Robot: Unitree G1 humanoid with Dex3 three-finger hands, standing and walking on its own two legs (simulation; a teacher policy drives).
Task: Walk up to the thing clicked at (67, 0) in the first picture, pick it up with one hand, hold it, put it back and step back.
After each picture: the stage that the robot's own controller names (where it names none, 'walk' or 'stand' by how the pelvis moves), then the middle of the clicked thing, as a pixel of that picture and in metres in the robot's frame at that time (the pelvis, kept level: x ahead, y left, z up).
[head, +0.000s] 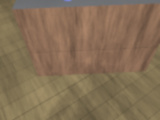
stand; out of the picture +1.07 +0.13 +0.10
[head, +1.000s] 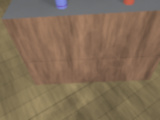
walk; out of the picture +0.95 +0.19 +0.10
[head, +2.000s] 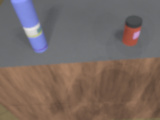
walk; (32, 26) +0.58 +0.25 +0.10
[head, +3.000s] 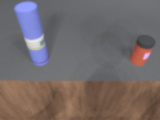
stand; (34, 37) +0.49 +0.21 +0.10
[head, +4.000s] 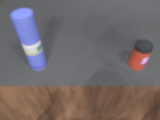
stand; (31, 43) +0.48 +0.22 +0.09
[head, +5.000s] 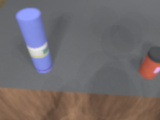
stand; (37, 45) +0.45 +0.18 +0.10
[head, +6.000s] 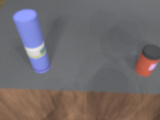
stand; (34, 45) +0.46 +0.21 +0.09
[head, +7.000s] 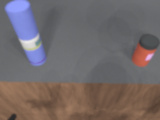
rise first; (29, 37) +0.47 +0.23 +0.10
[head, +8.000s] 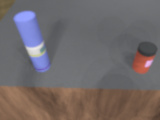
go down; (35, 45) +0.47 +0.24 +0.10
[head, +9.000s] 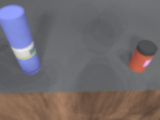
go down; (23, 45) +0.44 +0.21 +0.10
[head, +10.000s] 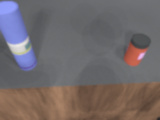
approach; (18, 40) +0.46 +0.22 +0.11
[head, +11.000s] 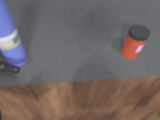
close in; (5, 34) +0.45 +0.24 +0.14
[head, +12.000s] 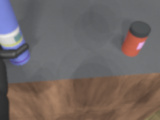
lift; (7, 31) +0.45 +0.23 +0.14
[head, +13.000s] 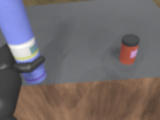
lift; (23, 44) +0.35 +0.18 +0.23
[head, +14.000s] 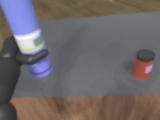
hold; (28, 36) +0.34 +0.17 +0.29
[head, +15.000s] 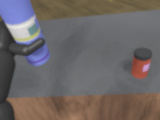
hold; (22, 22) +0.32 +0.16 +0.34
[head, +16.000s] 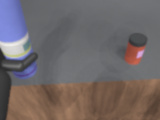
hold; (13, 38) +0.33 +0.18 +0.26
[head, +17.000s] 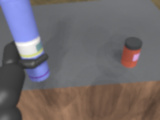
crouch; (28, 42) +0.38 +0.17 +0.21
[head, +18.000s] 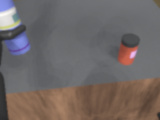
crouch; (4, 14) +0.46 +0.22 +0.25
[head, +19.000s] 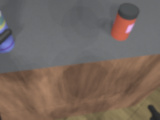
lower; out of the picture +0.50 +0.23 +0.16
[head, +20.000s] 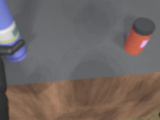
lower; (3, 27) +0.46 +0.23 +0.15
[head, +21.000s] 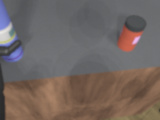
lower; out of the picture +0.47 +0.23 +0.15
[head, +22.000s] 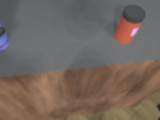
lower; out of the picture +0.50 +0.26 +0.16
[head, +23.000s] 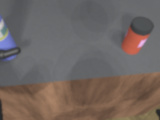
open; out of the picture +0.46 +0.25 +0.15
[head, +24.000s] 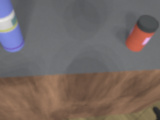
sink last; (1, 15) +0.48 +0.23 +0.15
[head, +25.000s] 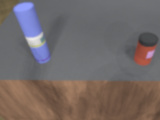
sink last; (34, 36) +0.51 +0.25 +0.13
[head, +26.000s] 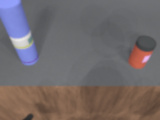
stand; (20, 35) +0.47 +0.25 +0.11
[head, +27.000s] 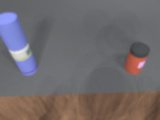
stand; (19, 48) +0.45 +0.26 +0.09
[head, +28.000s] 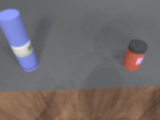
stand; (21, 44) +0.47 +0.26 +0.09
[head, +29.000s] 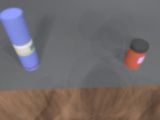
stand; (23, 43) +0.47 +0.25 +0.09
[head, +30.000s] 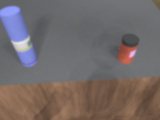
stand; (21, 39) +0.51 +0.28 +0.09
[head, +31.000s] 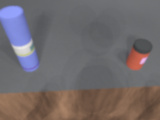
stand; (22, 43) +0.45 +0.25 +0.09
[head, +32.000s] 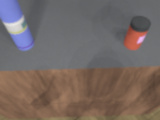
walk; (14, 20) +0.51 +0.26 +0.11
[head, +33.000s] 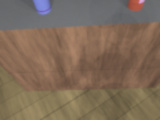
walk; out of the picture +0.73 +0.23 +0.11
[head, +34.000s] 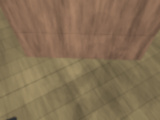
walk; out of the picture +1.06 +0.19 +0.12
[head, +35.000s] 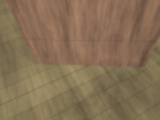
walk; out of the picture +1.12 +0.24 +0.13
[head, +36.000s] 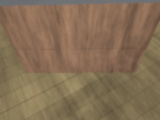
stand; out of the picture +1.07 +0.25 +0.09
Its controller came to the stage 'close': yes
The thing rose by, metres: 0.23
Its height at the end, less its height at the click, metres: +0.00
